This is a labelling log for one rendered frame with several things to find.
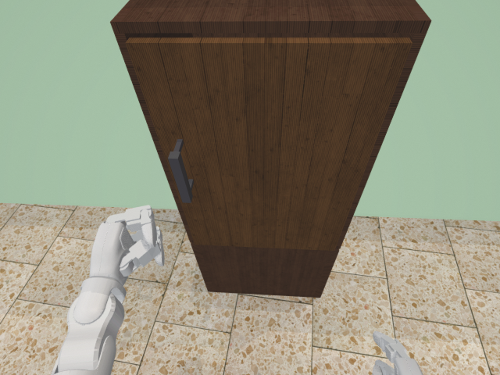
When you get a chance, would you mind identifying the robot left hand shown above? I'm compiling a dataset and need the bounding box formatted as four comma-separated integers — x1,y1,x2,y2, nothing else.
89,205,165,285

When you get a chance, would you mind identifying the robot left forearm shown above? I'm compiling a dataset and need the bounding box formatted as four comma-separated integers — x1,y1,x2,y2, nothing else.
51,276,127,375

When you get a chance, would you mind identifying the handle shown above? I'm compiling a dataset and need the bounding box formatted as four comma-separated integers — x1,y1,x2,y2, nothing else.
168,139,194,203

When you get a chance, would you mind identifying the robot right hand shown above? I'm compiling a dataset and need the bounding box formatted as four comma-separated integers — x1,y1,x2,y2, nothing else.
372,331,423,375

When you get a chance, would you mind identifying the cupboard door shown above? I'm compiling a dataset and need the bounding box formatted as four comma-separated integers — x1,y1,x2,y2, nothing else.
126,37,413,251

